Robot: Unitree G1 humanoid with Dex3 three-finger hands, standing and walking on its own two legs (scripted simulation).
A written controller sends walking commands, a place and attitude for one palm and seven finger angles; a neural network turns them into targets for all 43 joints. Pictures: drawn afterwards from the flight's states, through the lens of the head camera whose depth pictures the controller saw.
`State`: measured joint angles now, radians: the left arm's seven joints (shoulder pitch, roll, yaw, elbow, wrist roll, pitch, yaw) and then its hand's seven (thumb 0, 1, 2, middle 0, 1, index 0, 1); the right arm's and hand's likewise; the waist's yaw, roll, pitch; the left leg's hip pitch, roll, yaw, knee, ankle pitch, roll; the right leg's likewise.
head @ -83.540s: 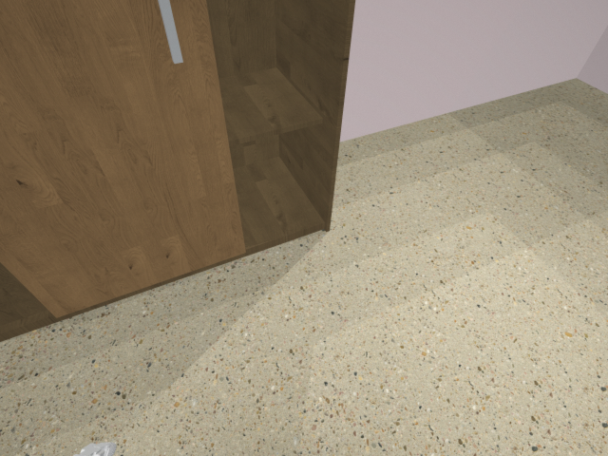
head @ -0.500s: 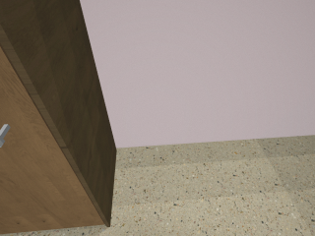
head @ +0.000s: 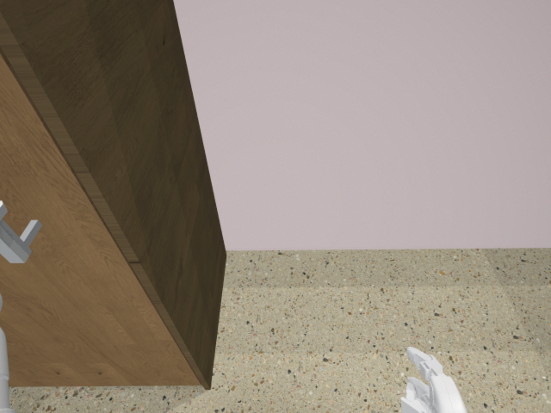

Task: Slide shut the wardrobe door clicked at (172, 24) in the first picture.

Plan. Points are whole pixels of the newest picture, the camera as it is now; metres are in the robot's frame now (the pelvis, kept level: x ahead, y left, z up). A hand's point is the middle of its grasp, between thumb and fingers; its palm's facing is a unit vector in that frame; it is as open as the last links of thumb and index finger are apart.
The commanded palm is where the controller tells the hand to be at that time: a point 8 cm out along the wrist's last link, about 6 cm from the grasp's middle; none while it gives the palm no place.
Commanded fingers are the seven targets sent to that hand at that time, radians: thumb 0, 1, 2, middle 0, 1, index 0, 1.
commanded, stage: stop walking and hold the door there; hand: left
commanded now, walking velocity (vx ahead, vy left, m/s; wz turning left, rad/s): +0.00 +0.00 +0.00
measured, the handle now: out of the picture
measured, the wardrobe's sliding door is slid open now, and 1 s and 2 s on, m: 0.00 0.00 0.00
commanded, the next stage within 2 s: none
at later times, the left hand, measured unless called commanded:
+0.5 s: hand out of the picture +0.26 +0.37 +0.20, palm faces +0.71 -0.68 -0.19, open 6.2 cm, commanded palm +0.21 +0.36 +0.16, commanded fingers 0.00 0.90 0.90 -0.45 -1.40 -0.45 -1.40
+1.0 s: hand out of the picture +0.26 +0.38 +0.20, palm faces +0.57 -0.79 -0.20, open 6.2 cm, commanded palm +0.21 +0.37 +0.16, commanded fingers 0.00 0.90 0.90 -0.45 -1.40 -0.45 -1.40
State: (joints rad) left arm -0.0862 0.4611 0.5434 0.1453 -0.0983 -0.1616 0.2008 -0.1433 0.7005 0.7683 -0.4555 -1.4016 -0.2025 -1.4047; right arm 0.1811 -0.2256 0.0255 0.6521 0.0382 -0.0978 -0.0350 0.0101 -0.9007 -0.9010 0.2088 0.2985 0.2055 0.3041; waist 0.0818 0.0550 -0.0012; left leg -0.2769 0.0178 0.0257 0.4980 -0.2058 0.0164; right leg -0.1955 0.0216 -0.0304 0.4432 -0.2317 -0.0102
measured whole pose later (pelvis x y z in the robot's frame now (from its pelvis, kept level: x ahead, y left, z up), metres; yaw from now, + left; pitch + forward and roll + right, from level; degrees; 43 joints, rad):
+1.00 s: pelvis -0.02 +0.10 -0.02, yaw +3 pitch -1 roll -1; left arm -0.02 0.36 0.37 -0.15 -0.06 -0.23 0.20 -0.21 0.68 0.79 -0.40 -1.52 -0.24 -1.36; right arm 0.16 -0.29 -0.06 0.66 0.04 -0.03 -0.04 0.01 -0.91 -0.90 0.20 0.30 0.20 0.30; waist 0.03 0.05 0.05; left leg -0.35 -0.09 0.08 0.62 -0.25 0.14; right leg -0.38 -0.12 0.00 0.88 -0.46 0.06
